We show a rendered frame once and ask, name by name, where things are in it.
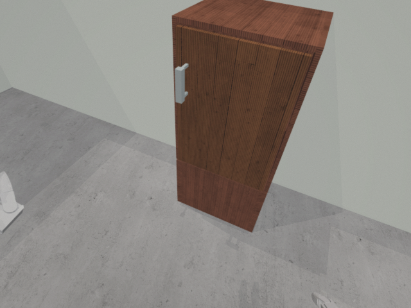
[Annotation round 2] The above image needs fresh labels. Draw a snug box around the handle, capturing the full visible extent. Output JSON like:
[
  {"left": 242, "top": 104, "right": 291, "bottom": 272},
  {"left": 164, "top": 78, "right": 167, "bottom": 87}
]
[{"left": 175, "top": 63, "right": 189, "bottom": 104}]

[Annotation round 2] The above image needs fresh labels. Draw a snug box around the robot right hand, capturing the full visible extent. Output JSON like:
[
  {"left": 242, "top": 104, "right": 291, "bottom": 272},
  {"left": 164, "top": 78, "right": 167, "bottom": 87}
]
[{"left": 311, "top": 292, "right": 338, "bottom": 308}]

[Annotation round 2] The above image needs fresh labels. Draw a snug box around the robot left hand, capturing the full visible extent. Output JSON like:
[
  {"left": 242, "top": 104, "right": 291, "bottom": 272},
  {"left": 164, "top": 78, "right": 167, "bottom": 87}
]
[{"left": 0, "top": 171, "right": 24, "bottom": 234}]

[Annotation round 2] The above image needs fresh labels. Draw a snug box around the cupboard door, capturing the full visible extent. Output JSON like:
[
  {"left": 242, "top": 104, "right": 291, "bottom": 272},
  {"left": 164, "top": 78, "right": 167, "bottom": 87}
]
[{"left": 175, "top": 25, "right": 312, "bottom": 191}]

